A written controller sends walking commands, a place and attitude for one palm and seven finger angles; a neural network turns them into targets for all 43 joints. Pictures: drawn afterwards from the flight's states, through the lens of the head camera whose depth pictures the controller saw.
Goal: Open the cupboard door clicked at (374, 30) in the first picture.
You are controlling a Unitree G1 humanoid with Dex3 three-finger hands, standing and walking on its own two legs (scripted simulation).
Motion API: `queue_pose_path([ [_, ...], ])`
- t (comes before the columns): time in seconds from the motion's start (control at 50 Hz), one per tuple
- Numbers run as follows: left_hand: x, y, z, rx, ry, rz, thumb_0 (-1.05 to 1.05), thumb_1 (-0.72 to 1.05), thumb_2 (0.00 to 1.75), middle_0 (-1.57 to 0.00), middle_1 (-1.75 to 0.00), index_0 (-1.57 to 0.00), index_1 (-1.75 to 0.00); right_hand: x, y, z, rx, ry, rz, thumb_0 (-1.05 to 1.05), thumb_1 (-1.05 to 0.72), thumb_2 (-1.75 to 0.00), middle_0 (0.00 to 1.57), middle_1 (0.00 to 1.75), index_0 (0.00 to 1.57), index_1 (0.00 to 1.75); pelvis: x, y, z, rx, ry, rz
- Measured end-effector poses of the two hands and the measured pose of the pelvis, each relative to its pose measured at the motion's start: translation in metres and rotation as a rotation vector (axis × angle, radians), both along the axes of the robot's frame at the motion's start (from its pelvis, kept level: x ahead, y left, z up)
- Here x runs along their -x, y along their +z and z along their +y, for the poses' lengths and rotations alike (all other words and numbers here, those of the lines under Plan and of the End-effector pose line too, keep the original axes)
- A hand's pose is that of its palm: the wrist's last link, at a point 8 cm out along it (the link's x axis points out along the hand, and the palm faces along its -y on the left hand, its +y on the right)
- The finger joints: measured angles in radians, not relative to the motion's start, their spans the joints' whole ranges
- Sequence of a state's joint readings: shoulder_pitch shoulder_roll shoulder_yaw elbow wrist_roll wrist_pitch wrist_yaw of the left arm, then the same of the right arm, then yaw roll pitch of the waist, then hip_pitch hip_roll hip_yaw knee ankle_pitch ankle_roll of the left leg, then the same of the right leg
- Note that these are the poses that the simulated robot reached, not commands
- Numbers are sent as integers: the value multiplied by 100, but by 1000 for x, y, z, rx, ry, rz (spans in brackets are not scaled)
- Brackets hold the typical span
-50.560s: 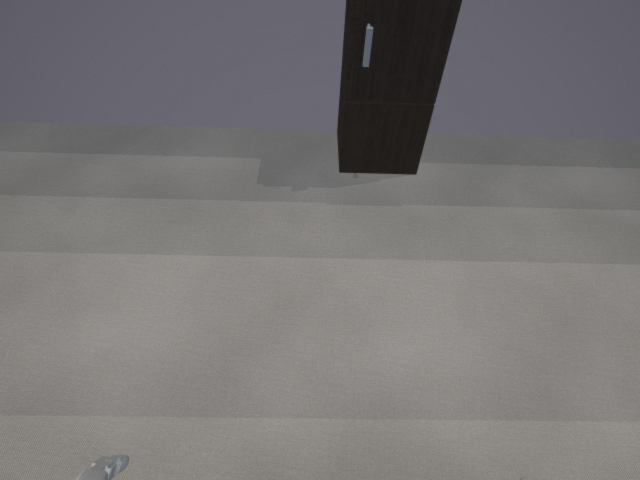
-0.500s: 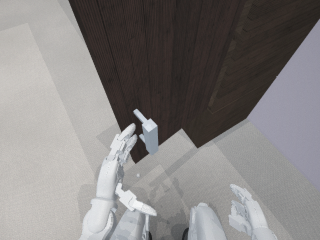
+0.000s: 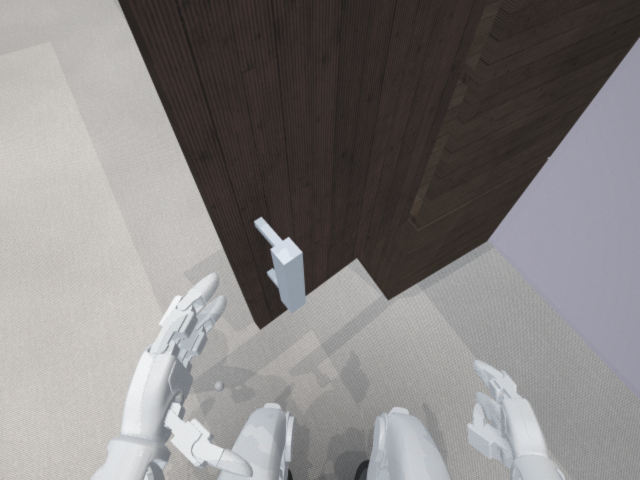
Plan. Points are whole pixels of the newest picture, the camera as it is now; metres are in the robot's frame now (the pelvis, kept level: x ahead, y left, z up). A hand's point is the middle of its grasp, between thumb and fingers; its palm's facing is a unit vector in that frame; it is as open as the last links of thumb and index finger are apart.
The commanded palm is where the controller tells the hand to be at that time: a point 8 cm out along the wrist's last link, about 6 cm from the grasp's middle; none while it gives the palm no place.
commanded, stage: slide the hand sideways off the handle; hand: left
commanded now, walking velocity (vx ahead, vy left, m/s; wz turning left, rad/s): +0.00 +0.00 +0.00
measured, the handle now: (279, 266) +0.36 +0.08 +0.03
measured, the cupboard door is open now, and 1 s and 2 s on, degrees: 98 98 98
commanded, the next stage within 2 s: draw the hand back to the body in 0.02 s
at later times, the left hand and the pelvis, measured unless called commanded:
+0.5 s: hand (152, 386) +0.20 +0.16 +0.12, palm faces -0.06 -1.00 -0.07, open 16.3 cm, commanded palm +0.18 +0.22 +0.13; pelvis +0.00 +0.01 +0.05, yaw +0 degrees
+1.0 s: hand out of the picture +0.23 +0.25 +0.22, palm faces +0.29 -0.86 -0.41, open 13.0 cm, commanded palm +0.19 +0.29 +0.25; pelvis +0.05 +0.02 +0.12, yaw +0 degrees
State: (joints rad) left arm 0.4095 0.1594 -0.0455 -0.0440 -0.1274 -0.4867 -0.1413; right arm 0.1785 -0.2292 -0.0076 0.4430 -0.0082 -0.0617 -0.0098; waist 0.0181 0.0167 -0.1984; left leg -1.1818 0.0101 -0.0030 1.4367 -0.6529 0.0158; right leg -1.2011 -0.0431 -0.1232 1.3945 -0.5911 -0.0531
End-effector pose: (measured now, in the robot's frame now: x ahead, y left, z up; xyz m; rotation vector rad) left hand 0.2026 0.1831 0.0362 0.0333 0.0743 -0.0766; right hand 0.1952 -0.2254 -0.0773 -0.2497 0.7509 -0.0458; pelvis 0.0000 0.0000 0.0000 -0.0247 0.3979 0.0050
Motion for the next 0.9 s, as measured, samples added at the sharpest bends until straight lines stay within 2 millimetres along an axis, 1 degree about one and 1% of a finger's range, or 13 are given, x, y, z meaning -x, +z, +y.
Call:
queue_pose_path([
  [0.08,3,-3,5,5,-11,7,-1,-50,30,-15,-30,-15,-30,2,-1,-2,9,-7,-14,1,-90,-90,20,30,20,30,2,-4,0,5,2,0],
  [0.16,1,2,5,22,-21,-21,-1,-50,30,-15,-30,-15,-30,4,-2,-2,12,-11,-26,1,-90,-90,20,30,20,30,5,-6,1,9,2,0],
  [0.2,-1,8,5,17,-29,-36,-1,-50,30,-15,-30,-15,-30,6,-1,0,9,-16,-27,1,-90,-90,20,30,20,30,6,-5,2,10,0,-5],
  [0.24,-1,21,7,1,-35,-50,-2,-50,30,-15,-30,-15,-30,9,1,2,-2,-26,-25,1,-90,-90,20,30,20,30,6,-2,3,10,0,-17],
  [0.3,4,45,14,-28,-25,-55,-2,-50,30,-15,-30,-15,-30,13,11,7,-29,-47,-21,1,-90,-90,20,30,20,30,5,10,5,9,0,-44],
  [0.38,13,72,22,-38,10,-31,-1,-50,30,-15,-30,-15,-30,17,32,14,-55,-61,-35,1,-90,-90,20,30,20,30,2,30,7,8,3,-82],
  [0.44,18,81,26,-33,24,-9,-1,-50,30,-15,-30,-15,-30,18,50,16,-48,-58,-60,1,-90,-90,20,30,20,30,-1,42,8,8,6,-104],
  [0.52,19,91,35,-40,20,-8,-1,-50,30,-15,-30,-15,-30,16,70,13,-18,-55,-96,1,-90,-90,20,30,21,30,-4,53,8,13,10,-132],
  [0.62,15,115,48,-51,16,-49,-1,-48,31,-15,-30,-15,-30,12,91,7,6,-69,-129,1,-90,-90,20,30,21,30,-11,66,10,20,13,-172],
  [0.66,12,125,54,-93,34,-49,-1,-46,32,-15,-30,-15,-30,10,98,6,12,-81,-133,1,-90,-90,20,30,20,30,-15,72,11,19,8,-187],
  [0.76,13,146,70,-253,194,64,-1,-34,37,-16,-30,-16,-30,5,114,10,9,-122,-122,1,-90,-90,20,30,20,30,-28,93,16,11,-1,-233],
  [0.82,16,158,77,-306,256,105,-1,-26,41,-16,-30,-16,-30,2,119,16,-3,-121,-116,1,-90,-90,20,30,20,30,-34,103,20,8,-5,-259],
  [0.9,17,177,88,-356,321,97,-1,-13,46,-17,-30,-17,-30,-4,122,26,-14,-92,-104,1,-90,-90,20,30,20,30,-40,114,23,3,-4,-297],
])
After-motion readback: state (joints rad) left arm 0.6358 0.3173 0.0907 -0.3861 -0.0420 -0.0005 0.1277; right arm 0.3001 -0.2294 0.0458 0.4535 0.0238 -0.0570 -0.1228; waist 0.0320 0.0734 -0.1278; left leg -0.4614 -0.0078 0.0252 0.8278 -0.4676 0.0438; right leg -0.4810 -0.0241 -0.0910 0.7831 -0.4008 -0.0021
